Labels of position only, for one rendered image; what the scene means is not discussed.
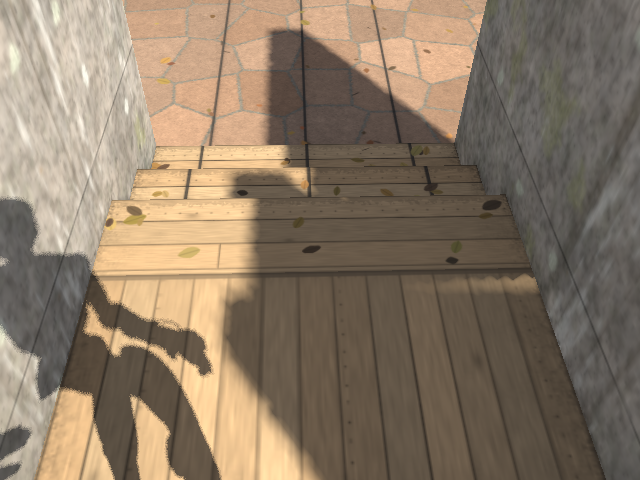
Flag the stairs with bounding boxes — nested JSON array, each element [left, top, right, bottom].
[[130, 143, 486, 200]]

